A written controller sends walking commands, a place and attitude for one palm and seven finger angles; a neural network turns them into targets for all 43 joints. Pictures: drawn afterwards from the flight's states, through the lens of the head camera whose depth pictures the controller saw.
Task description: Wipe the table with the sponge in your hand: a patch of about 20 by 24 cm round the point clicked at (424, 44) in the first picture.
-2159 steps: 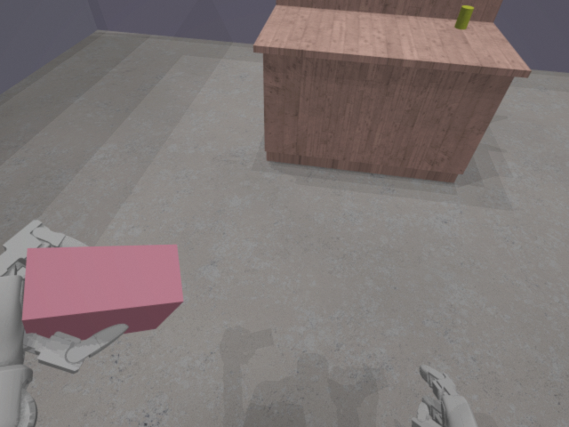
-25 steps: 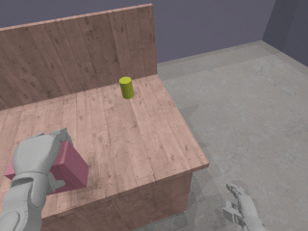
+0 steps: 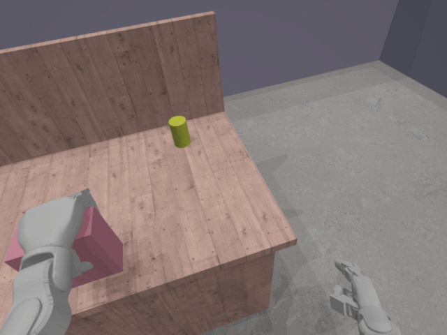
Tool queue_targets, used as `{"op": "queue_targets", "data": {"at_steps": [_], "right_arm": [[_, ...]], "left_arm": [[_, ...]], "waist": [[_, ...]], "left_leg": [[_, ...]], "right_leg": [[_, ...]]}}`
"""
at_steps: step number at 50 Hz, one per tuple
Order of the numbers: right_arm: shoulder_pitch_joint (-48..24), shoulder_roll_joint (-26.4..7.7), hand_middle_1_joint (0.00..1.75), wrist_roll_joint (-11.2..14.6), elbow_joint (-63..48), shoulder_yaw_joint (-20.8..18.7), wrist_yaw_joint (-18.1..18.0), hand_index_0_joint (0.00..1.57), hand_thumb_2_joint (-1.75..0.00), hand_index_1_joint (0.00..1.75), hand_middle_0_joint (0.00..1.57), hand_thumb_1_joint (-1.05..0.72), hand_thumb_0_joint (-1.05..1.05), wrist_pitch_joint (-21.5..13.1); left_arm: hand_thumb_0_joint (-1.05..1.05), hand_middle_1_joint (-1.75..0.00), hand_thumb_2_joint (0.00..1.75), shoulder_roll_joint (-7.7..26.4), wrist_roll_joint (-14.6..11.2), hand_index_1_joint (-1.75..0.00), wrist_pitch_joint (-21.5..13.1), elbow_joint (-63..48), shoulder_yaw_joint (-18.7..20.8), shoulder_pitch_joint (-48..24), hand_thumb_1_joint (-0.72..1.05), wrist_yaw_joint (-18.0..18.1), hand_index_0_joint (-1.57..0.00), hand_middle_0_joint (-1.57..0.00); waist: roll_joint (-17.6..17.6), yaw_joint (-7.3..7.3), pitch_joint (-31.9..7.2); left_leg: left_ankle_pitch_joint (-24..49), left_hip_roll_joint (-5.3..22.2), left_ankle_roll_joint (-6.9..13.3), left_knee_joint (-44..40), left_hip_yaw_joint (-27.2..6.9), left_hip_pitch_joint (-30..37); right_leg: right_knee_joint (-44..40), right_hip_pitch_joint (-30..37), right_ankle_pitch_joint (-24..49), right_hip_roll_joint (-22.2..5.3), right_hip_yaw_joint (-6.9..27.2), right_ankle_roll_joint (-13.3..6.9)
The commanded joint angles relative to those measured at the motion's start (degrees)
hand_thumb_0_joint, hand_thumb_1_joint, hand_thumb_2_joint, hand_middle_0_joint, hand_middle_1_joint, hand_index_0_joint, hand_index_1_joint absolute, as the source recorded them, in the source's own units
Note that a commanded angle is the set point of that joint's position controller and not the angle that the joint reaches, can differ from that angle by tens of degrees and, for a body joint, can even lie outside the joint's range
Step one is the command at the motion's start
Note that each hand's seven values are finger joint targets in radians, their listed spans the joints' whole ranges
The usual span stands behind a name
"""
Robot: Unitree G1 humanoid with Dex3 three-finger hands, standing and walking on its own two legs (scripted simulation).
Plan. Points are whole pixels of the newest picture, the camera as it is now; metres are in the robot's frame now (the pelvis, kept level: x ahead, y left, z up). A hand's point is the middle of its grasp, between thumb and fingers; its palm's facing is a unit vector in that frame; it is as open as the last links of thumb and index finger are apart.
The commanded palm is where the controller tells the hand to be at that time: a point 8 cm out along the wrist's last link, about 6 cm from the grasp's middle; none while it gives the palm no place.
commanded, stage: turn the palm down, sponge in hand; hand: left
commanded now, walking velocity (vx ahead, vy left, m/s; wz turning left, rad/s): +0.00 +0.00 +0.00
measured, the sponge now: (78, 257) +0.21 +0.32 +0.03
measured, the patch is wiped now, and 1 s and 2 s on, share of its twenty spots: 0.00 0.00 0.00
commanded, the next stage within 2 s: move the sponge above the wiping area in 0.02 s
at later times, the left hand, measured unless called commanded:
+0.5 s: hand (77, 248) +0.21 +0.30 +0.06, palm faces -0.05 -0.10 -0.99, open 10.4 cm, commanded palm +0.19 +0.30 +0.14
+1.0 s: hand (81, 250) +0.22 +0.31 +0.04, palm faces -0.09 -0.10 -0.99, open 10.4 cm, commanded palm +0.21 +0.31 +0.12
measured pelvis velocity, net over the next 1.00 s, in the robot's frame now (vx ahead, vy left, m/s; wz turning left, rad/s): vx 0.00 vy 0.01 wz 0.01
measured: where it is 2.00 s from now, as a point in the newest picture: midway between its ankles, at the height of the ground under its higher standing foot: outside the picture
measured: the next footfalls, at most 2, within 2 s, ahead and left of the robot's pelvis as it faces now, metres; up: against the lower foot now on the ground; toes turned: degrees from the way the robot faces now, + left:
none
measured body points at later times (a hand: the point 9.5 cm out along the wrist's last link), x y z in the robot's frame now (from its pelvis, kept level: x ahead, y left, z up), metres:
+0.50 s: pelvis -0.01 +0.01 +0.00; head -0.01 -0.03 +0.45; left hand +0.21 +0.31 +0.12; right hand +0.23 -0.21 -0.09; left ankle -0.01 +0.12 -0.74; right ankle +0.00 -0.10 -0.74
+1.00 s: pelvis +0.00 +0.01 +0.00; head +0.00 -0.02 +0.45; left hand +0.22 +0.31 +0.10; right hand +0.23 -0.20 -0.09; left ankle -0.01 +0.12 -0.74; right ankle +0.00 -0.10 -0.74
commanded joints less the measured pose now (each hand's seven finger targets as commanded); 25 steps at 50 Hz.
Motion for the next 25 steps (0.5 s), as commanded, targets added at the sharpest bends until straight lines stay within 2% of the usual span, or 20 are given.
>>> {"op": "queue_targets", "data": {"at_steps": [1,2,3,5,6,7,10,11,12,13,14,16,17,18,19,21,22,23,24,25], "right_arm": [[-14.4,-5.4,0.3,0.1,-10.9,-1.7,-0.8,0.2,-0.9,0.3,0.2,-0.9,0.0,-3.6],[-13.0,-5.2,0.3,0.0,-11.5,-1.6,-0.9,0.2,-0.9,0.3,0.2,-0.9,0.0,-4.0],[-12.2,-5.4,0.3,-0.3,-11.0,-1.9,-0.9,0.2,-0.9,0.3,0.2,-0.9,0.0,-3.9],[-11.6,-5.3,0.3,-0.7,-11.0,-2.0,-1.0,0.2,-0.9,0.3,0.2,-0.9,0.0,-3.6],[-12.7,-5.4,0.3,-0.9,-10.7,-1.8,-1.1,0.2,-0.9,0.3,0.2,-0.9,0.0,-3.7],[-11.2,-4.6,0.3,-0.8,-11.2,-2.0,-1.0,0.2,-0.9,0.3,0.2,-0.9,0.0,-4.0],[-10.0,-5.0,0.3,-0.6,-9.8,-2.4,-1.0,0.2,-0.9,0.3,0.2,-0.9,0.0,-3.3],[-11.8,-5.3,0.3,-0.4,-9.3,-2.3,-0.9,0.2,-0.9,0.3,0.2,-0.9,0.0,-3.2],[-11.5,-4.8,0.3,-0.2,-10.0,-2.0,-0.9,0.2,-0.9,0.3,0.2,-0.9,0.0,-3.4],[-11.0,-5.0,0.3,0.1,-9.5,-2.3,-0.9,0.2,-0.9,0.3,0.2,-0.9,0.0,-3.4],[-11.4,-5.3,0.3,0.2,-9.4,-2.2,-1.0,0.2,-0.9,0.3,0.2,-0.9,0.0,-3.3],[-13.2,-5.6,0.3,0.4,-9.1,-1.9,-1.3,0.2,-0.9,0.3,0.2,-0.9,0.0,-3.3],[-12.4,-5.5,0.3,0.5,-9.7,-2.1,-1.4,0.2,-0.9,0.3,0.2,-0.9,0.0,-3.6],[-12.0,-5.5,0.3,0.5,-9.6,-2.0,-1.5,0.2,-0.9,0.3,0.2,-0.9,0.0,-3.8],[-12.0,-5.6,0.3,0.4,-9.7,-1.9,-1.6,0.2,-0.9,0.3,0.2,-0.9,0.0,-3.9],[-12.5,-5.6,0.3,0.1,-9.4,-1.8,-1.9,0.2,-0.9,0.3,0.2,-0.9,0.0,-4.2],[-11.1,-5.1,0.3,0.0,-10.0,-2.0,-2.0,0.2,-0.9,0.3,0.2,-0.9,0.0,-4.7],[-10.2,-5.3,0.3,-0.3,-9.3,-2.2,-2.0,0.2,-0.9,0.3,0.2,-0.9,0.0,-4.9],[-10.0,-5.3,0.3,-0.5,-9.2,-2.2,-2.0,0.2,-0.9,0.3,0.2,-0.9,0.0,-5.0],[-9.2,-5.3,0.3,-0.7,-9.0,-2.6,-2.0,0.2,-0.9,0.3,0.2,-0.9,0.0,-5.0]], "left_arm": [[0.0,-1.6,1.3,11.3,1.5,-1.6,1.1,-13.2,4.7,-10.5,0.1,-0.3,-1.2,-1.2],[0.0,-1.6,1.3,10.1,1.8,-1.6,0.7,-13.9,2.8,-11.3,0.1,-1.0,-1.2,-1.2],[0.0,-1.6,1.3,12.7,2.5,-1.6,-0.1,-13.9,5.0,-11.2,0.1,-1.1,-1.2,-1.2],[0.0,-1.6,1.3,14.4,3.5,-1.6,-1.7,-14.6,6.8,-11.2,0.1,-0.9,-1.2,-1.2],[0.0,-1.6,1.3,17.8,3.9,-1.6,-2.3,-15.9,10.7,-10.7,0.1,-0.2,-1.2,-1.2],[0.0,-1.6,1.3,14.5,3.8,-1.6,-3.2,-15.9,8.6,-9.4,0.1,0.4,-1.2,-1.2],[0.0,-1.6,1.3,15.3,3.9,-1.6,-3.8,-11.0,10.7,-9.5,0.1,2.0,-1.2,-1.2],[0.0,-1.6,1.3,17.6,3.7,-1.6,-3.1,-10.2,13.7,-8.4,0.1,2.7,-1.2,-1.2],[0.0,-1.6,1.3,12.3,3.3,-1.6,-2.9,-10.5,8.4,-11.1,0.1,2.6,-1.2,-1.2],[0.0,-1.6,1.3,13.9,2.7,-1.6,-2.6,-8.6,9.9,-10.2,0.1,2.9,-1.2,-1.2],[0.0,-1.6,1.3,12.7,2.0,-1.6,-2.1,-7.3,8.8,-10.2,0.1,2.8,-1.2,-1.2],[0.0,-1.6,1.3,13.7,1.8,-1.6,-1.1,-6.4,9.1,-11.1,0.1,2.1,-1.2,-1.2],[0.0,-1.6,1.3,10.9,1.4,-1.6,-1.1,-7.4,5.9,-11.8,0.1,1.5,-1.2,-1.2],[0.0,-1.6,1.3,11.9,1.6,-1.6,-1.1,-7.0,6.0,-12.3,0.1,1.0,-1.2,-1.2],[0.0,-1.6,1.3,11.0,1.7,-1.6,-1.5,-7.1,4.2,-14.2,0.1,0.3,-1.2,-1.2],[0.0,-1.6,1.3,13.4,2.5,-1.6,-2.4,-7.6,5.9,-16.0,0.1,-0.2,-1.2,-1.2],[0.0,-1.6,1.3,10.6,2.5,-1.6,-3.6,-8.7,3.2,-16.6,0.1,-0.4,-1.2,-1.2],[0.0,-1.6,1.3,13.1,3.3,-1.6,-4.8,-7.6,5.3,-16.8,0.1,-0.2,-1.2,-1.2],[0.0,-1.6,1.3,11.6,3.6,-1.6,-5.9,-8.0,3.9,-17.8,0.1,-0.1,-1.2,-1.2],[0.0,-1.6,1.3,13.4,3.9,-1.6,-6.8,-7.9,6.1,-16.8,0.1,0.5,-1.2,-1.2]], "waist": [[-2.6,-0.17,-9.8],[-3.8,-0.68,-11.2],[-3.9,-0.36,-12.0],[-4.5,0.15,-12.5],[-3.3,1.1,-12.9],[-3.8,0.62,-13.7],[-5.0,0.53,-11.0],[-3.5,1.24,-9.1],[-3.3,0.14,-9.8],[-3.0,0.33,-9.0],[-3.0,0.0,-8.2],[-1.9,0.17,-7.1],[-1.7,-0.77,-8.3],[-1.9,-0.6,-8.6],[-1.6,-1.21,-8.6],[-1.3,-0.89,-9.0],[-1.7,-1.5,-10.7],[-2.2,-1.05,-11.1],[-2.0,-1.23,-11.9],[-2.0,-0.55,-12.3]], "left_leg": [[15.2,-2.5,2.6,-2.0,-1.6,1.1],[15.2,-2.5,2.9,-1.6,-1.0,0.8],[15.8,-2.5,3.0,-1.5,-1.3,1.3],[16.4,-2.6,2.9,-1.4,-1.4,1.5],[16.3,-2.6,2.8,-1.5,-1.9,2.3],[17.2,-2.5,2.9,-0.8,-1.0,1.8],[15.8,-2.2,2.4,-1.4,-1.4,0.8],[14.3,-2.3,2.2,-1.7,-2.0,0.7],[14.4,-2.1,2.3,-1.6,-0.9,0.5],[13.7,-2.0,2.1,-2.0,-1.1,0.3],[13.0,-2.0,2.1,-2.3,-1.3,-0.3],[11.3,-2.3,2.1,-2.7,-1.6,-0.2],[11.5,-2.1,2.3,-2.4,-0.9,-0.1],[11.4,-2.4,2.4,-2.6,-1.2,-0.2],[11.2,-2.4,2.5,-2.6,-1.3,0.2],[10.3,-2.6,2.6,-2.5,-1.7,1.2],[10.6,-2.4,2.9,-2.3,-1.3,1.3],[11.3,-2.4,2.9,-2.2,-1.6,1.5],[12.1,-2.4,2.7,-2.2,-1.7,1.9],[12.8,-2.3,2.7,-2.2,-1.9,2.0]], "right_leg": [[-3.0,4.8,11.2,0.1,5.7,-1.7],[-2.5,5.5,11.5,-0.6,4.1,-1.1],[-2.5,5.6,12.1,-0.5,4.7,-1.3],[-2.4,5.9,12.5,-0.4,4.8,-1.3],[-2.6,6.3,11.8,0.4,6.7,-2.0],[-1.8,7.0,12.9,-0.2,4.5,-1.5],[-2.9,5.2,11.7,0.0,5.7,-1.7],[-3.7,4.2,9.0,0.8,7.6,-2.5],[-3.1,4.2,9.7,0.0,4.9,-1.8],[-3.4,3.8,8.8,0.1,5.1,-1.8],[-3.6,3.8,8.5,-0.1,4.8,-1.6],[-4.2,2.8,6.0,0.4,6.1,-1.9],[-3.6,3.5,7.0,-0.1,4.3,-1.5],[-3.6,3.7,6.9,-0.3,4.0,-1.4],[-3.8,3.3,7.1,-0.2,4.1,-1.4],[-4.4,2.6,5.2,0.5,5.6,-1.8],[-3.7,3.3,5.7,0.0,3.4,-1.4],[-3.7,3.2,6.2,0.2,3.7,-1.5],[-3.6,3.4,7.3,0.2,3.4,-1.5],[-3.3,3.7,7.8,0.3,3.7,-1.7]]}}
